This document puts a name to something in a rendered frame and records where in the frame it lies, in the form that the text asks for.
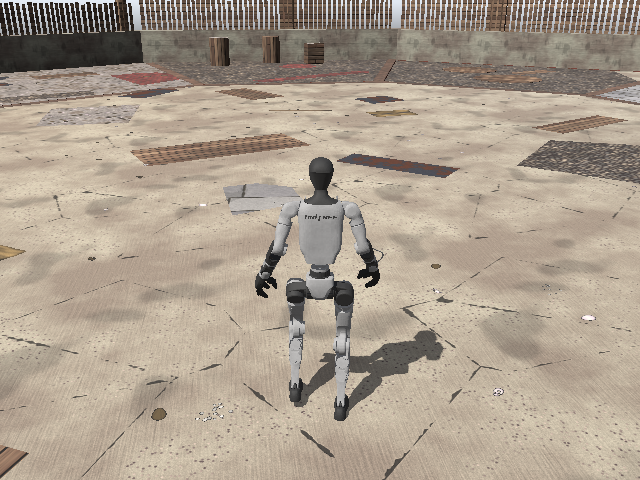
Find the robot left hand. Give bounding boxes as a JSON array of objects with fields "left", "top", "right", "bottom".
[{"left": 255, "top": 273, "right": 277, "bottom": 298}]

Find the left robot thigh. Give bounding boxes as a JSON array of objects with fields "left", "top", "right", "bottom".
[{"left": 286, "top": 278, "right": 306, "bottom": 338}]

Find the robot left upper arm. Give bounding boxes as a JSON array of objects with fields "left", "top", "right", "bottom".
[{"left": 271, "top": 201, "right": 300, "bottom": 256}]

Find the robot right hand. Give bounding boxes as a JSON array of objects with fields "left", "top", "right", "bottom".
[{"left": 357, "top": 268, "right": 380, "bottom": 288}]

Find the robot right upper arm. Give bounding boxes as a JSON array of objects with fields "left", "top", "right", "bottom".
[{"left": 341, "top": 201, "right": 370, "bottom": 255}]

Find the robot right forearm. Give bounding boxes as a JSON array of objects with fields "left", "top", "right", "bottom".
[{"left": 360, "top": 239, "right": 378, "bottom": 272}]

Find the robot left forearm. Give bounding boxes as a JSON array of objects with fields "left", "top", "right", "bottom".
[{"left": 259, "top": 240, "right": 281, "bottom": 279}]

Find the humanoid robot head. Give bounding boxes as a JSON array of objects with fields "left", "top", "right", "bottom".
[{"left": 304, "top": 157, "right": 338, "bottom": 205}]

